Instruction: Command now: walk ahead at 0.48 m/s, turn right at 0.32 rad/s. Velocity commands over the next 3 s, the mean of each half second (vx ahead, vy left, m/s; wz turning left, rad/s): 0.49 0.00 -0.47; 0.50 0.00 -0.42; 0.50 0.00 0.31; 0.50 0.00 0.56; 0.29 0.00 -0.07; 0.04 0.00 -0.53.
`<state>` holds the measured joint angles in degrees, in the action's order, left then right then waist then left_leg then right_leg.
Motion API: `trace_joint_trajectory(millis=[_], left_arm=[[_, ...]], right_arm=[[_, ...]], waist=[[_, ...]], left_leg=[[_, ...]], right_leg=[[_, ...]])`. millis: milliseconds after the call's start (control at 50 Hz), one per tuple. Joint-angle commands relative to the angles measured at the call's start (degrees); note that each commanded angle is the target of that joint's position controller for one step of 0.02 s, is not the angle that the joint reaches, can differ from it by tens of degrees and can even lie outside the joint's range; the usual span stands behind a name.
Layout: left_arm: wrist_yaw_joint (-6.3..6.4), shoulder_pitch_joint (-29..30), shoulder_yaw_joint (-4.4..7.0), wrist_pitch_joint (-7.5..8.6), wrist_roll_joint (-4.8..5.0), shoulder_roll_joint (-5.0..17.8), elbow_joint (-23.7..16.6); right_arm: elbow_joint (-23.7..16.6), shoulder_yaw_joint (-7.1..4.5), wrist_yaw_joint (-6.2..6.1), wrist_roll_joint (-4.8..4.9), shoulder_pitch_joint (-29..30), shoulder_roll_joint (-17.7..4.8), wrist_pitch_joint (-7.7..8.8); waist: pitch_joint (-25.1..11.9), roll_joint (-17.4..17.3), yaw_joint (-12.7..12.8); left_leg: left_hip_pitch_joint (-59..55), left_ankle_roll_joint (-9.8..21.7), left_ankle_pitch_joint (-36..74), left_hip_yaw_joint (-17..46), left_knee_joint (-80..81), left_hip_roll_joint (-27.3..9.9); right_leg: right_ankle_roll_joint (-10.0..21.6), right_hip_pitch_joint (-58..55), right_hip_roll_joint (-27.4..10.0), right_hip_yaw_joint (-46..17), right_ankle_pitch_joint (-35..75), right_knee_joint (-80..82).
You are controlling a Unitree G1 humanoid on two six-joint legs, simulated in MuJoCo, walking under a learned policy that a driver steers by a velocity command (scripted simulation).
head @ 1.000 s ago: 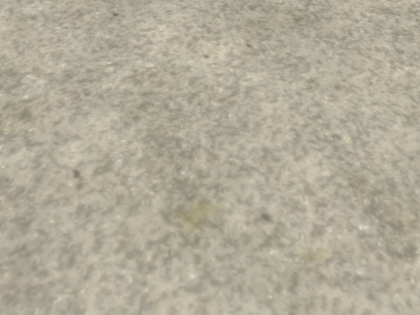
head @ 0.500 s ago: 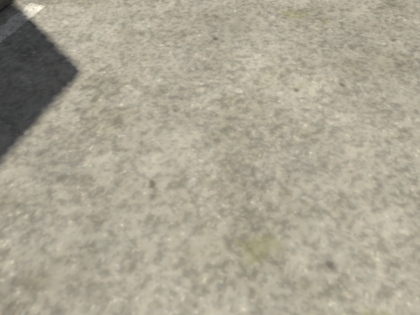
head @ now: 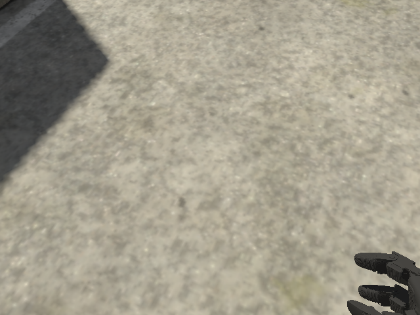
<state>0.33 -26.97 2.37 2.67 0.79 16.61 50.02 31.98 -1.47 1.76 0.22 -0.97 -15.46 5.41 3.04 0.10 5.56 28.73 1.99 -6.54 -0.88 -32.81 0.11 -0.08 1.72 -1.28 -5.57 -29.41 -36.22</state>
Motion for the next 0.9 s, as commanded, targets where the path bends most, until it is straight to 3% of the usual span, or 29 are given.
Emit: trace_joint_trajectory(millis=[20, 40, 60, 80, 100, 140, 200, 300, 400, 440, 460, 480, 500, 520, 540, 560, 580, 600, 620, 640, 700, 800, 860, 900], left_arm=[[0.04, -1.0, 1.03, 1.91, 2.18, 6.9, -6.2], [0.00, 4.6, 1.82, 1.75, 2.64, 8.8, -7.6], [0.22, 6.8, 1.66, 1.61, 1.95, 7.7, -7.8], [0.18, 7.4, 1.86, 1.26, 1.17, 6.9, -7.8], [-0.01, 6.2, 1.88, 0.63, 1.25, 5.7, -7.6], [-0.05, 6.2, 1.73, -0.61, 1.35, 3.8, -7.6], [-0.02, 10.3, 1.71, -1.41, 0.66, 3.2, -9.8], [-2.05, 18.9, 0.87, -0.34, 0.42, 2.2, -12.7], [-3.71, 26.5, 0.76, -0.25, 0.56, 2.8, -17.1], [-3.96, 25.3, 1.62, -0.55, 0.47, 4.4, -18.1], [-3.87, 21.8, 2.49, -0.85, 0.48, 5.9, -17.8], [-3.51, 14.5, 3.95, -1.12, 0.67, 8.2, -16.3], [-2.60, 4.3, 5.99, -1.63, 0.80, 11.8, -13.7], [-1.52, 2.2, 7.31, -1.85, 1.20, 18.6, -13.2], [-2.04, 2.3, 6.44, -0.55, 0.75, 17.7, -15.9], [-2.53, 3.4, 5.15, 0.39, 0.27, 13.0, -15.4], [-2.54, 6.0, 4.65, 0.97, 0.32, 11.5, -15.0], [-2.40, 10.0, 4.05, 1.11, 0.47, 9.6, -15.4], [-2.13, 12.7, 3.48, 1.16, 0.02, 8.0, -16.2], [-1.88, 14.0, 3.24, 1.15, -0.51, 7.6, -16.8], [-0.89, 13.1, 3.54, 1.45, -0.20, 8.8, -15.7], [0.21, 9.4, 3.11, 1.07, 0.02, 8.7, -12.9], [0.09, 6.3, 3.15, 1.08, 0.22, 9.6, -10.9], [0.12, 5.2, 3.14, 0.85, 0.34, 9.5, -9.9]], right_arm=[[1.8, -4.22, -0.59, -1.01, -22.8, -10.5, -0.53], [2.3, -3.47, -0.77, -0.28, -19.3, -8.2, -0.47], [2.6, -3.13, -0.66, -0.41, -16.2, -7.1, -0.27], [3.1, -2.96, -0.52, -0.75, -14.0, -5.9, -0.01], [3.5, -3.00, -0.57, -1.23, -12.7, -5.5, 0.49], [4.7, -3.22, -0.61, -0.93, -11.3, -4.8, 1.56], [6.6, -3.95, -0.92, -0.81, -11.4, -6.2, 2.17], [8.6, -4.76, -1.79, -0.58, -13.0, -9.1, 1.25], [11.0, -5.62, -2.01, 0.91, -17.0, -11.6, -0.75], [11.1, -6.02, -2.27, 1.30, -16.6, -13.3, -1.67], [10.9, -6.21, -2.45, 1.57, -16.2, -14.1, -2.18], [10.6, -6.13, -2.60, 1.88, -15.5, -14.2, -2.67], [10.1, -5.39, -2.87, 1.69, -15.4, -12.8, -2.59], [7.5, -2.91, -2.45, -1.16, -20.5, -4.8, -1.71], [5.8, -1.95, -1.83, -0.43, -18.9, -5.1, 0.53], [4.2, -3.29, -1.30, 2.04, -11.0, -10.3, 1.80], [3.2, -2.96, -1.33, 2.37, -9.1, -9.8, 2.51], [4.1, -2.94, -1.85, 0.95, -9.5, -9.3, 2.65], [4.6, -3.32, -2.05, -0.16, -10.5, -9.9, 2.26], [4.9, -3.46, -1.91, -0.49, -11.4, -9.9, 1.57], [5.0, -2.85, -1.94, -1.23, -11.0, -7.5, 0.07], [3.6, -1.23, -1.17, -0.68, -1.3, -4.3, 0.20], [2.6, -1.36, -0.26, 0.18, 3.0, -5.3, 0.91], [2.0, -1.76, 0.23, 0.19, 4.0, -6.4, 1.31]], waist=[[-20.7, -13.5, -11.6], [-11.9, -9.5, -11.1], [-8.0, -5.1, -9.4], [-5.4, -5.2, -7.8], [-4.8, -6.8, -6.2], [-3.2, -5.8, -5.0], [0.0, -3.7, -4.8], [2.2, -1.7, -7.7], [3.7, -1.5, -9.8], [0.8, -3.5, -7.8], [-2.2, -4.7, -5.5], [-6.3, -4.7, -1.1], [-11.4, -2.9, 4.0], [-15.8, 12.6, -0.8], [-26.4, 11.1, -0.6], [-20.1, 4.3, 2.2], [-12.7, 2.9, 0.1], [-8.7, -0.5, -2.8], [-6.9, 0.5, -4.9], [-6.4, 1.8, -6.2], [-5.2, 1.6, -6.7], [-2.9, 4.3, -2.3], [-1.3, 4.6, -0.2], [-0.6, 4.9, -0.1]], left_leg=[[-47.0, 11.0, -21.4, 40.0, 16.2, -22.9], [-39.3, 9.3, -18.5, 29.8, 16.5, -21.2], [-32.2, 8.7, -10.7, 23.4, 17.7, -18.7], [-27.2, 8.4, -5.5, 18.0, 19.3, -16.4], [-23.8, 8.2, -2.8, 14.2, 21.2, -15.3], [-20.8, 9.1, 1.6, 9.3, 23.9, -14.9], [-20.4, 9.7, 6.2, 4.0, 26.0, -15.5], [-23.2, 8.4, 9.5, -5.0, 26.8, -14.3], [-32.6, 6.7, 15.9, -8.7, 22.9, -16.5], [-35.2, 5.5, 33.8, -10.5, 16.2, -16.6], [-35.7, 4.8, 43.2, -11.2, 9.8, -16.2], [-33.3, 3.7, 47.1, -12.4, -0.5, -14.9], [-23.8, 1.3, 39.6, -13.2, -15.1, -12.7], [1.1, -2.5, -10.9, -11.8, -36.5, -4.8], [12.7, -3.3, -29.9, 3.0, -48.0, 2.9], [18.2, -2.1, -24.3, 6.9, -48.3, -0.5], [18.4, -1.2, -18.8, 6.2, -43.6, -2.8], [15.1, -1.5, -15.2, 6.1, -38.7, -5.1], [10.8, -2.0, -12.7, 6.3, -35.0, -6.5], [7.7, -2.6, -11.3, 6.3, -33.6, -6.9], [5.8, -5.3, -7.8, 4.4, -27.0, -6.3], [2.4, -6.5, 11.0, 2.7, -5.8, -3.9], [1.6, -5.2, 13.8, 3.0, -0.1, -2.9], [3.1, -3.5, 10.8, 3.6, 2.6, -2.7]], right_leg=[[1.1, 37.6, 0.8, -4.1, -1.6, -37.7], [1.3, 40.2, -1.5, -2.0, 3.9, -37.8], [1.1, 38.1, -3.7, -1.0, 8.3, -36.2], [0.8, 36.2, -5.1, -1.1, 11.0, -33.7], [0.6, 33.1, -6.3, -1.3, 13.1, -32.8], [0.1, 32.3, -6.5, -0.7, 14.4, -31.8], [-0.7, 37.0, -6.9, -1.7, 19.4, -26.7], [-0.2, 36.4, -5.8, 2.5, 31.9, -9.8], [2.7, 37.9, -4.2, 6.8, 27.6, -1.2], [4.9, 32.8, -0.8, 10.0, 21.9, -0.3], [6.2, 27.5, 1.6, 11.7, 18.9, -0.5], [8.0, 17.7, 4.3, 12.6, 18.9, 1.5], [10.4, 1.2, 4.9, 9.7, 21.7, 4.4], [18.4, -19.6, -10.0, -16.6, 20.9, 4.8], [26.5, -27.4, -18.5, -44.3, 8.7, 15.9], [22.3, -23.6, -17.1, -37.9, 9.1, 19.8], [20.1, -15.4, -15.0, -30.1, 13.2, 20.1], [18.2, -7.1, -12.4, -23.7, 19.6, 19.8], [17.4, -0.9, -10.4, -19.5, 25.6, 20.7], [17.2, 2.9, -9.1, -17.5, 28.6, 21.9], [17.5, 9.1, -7.2, -12.3, 36.2, 23.1], [13.1, 11.4, -3.7, -5.8, 30.0, 23.1], [12.9, 8.7, -6.3, -8.3, 25.6, 22.3], [12.6, 4.2, -8.5, -10.6, 26.2, 19.9]])
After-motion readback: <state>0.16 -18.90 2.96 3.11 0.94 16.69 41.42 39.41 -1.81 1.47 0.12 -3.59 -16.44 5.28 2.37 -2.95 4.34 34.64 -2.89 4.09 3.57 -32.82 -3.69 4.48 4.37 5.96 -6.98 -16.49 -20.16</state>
